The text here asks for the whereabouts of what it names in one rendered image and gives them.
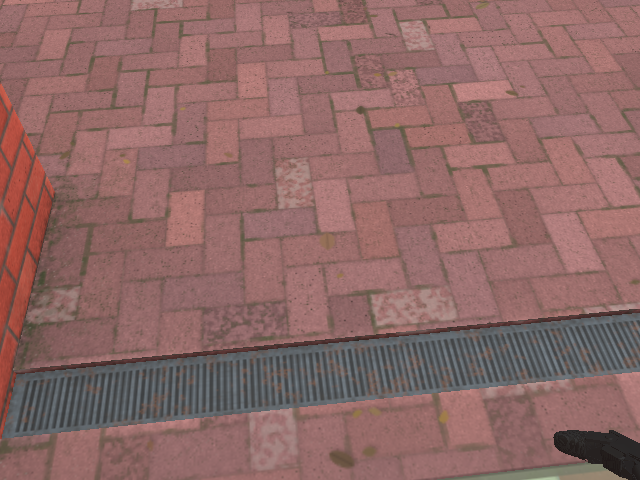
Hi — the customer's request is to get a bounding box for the right robot hand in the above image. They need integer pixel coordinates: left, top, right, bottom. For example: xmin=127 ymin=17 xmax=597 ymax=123
xmin=553 ymin=430 xmax=640 ymax=480

